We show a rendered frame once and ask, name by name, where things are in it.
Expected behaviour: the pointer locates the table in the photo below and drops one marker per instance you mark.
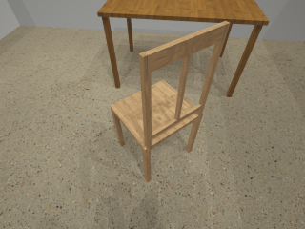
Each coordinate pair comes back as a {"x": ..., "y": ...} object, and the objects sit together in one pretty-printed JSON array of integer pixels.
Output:
[{"x": 245, "y": 12}]

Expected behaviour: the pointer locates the chair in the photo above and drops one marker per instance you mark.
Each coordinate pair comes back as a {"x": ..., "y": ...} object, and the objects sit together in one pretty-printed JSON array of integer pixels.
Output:
[{"x": 159, "y": 111}]

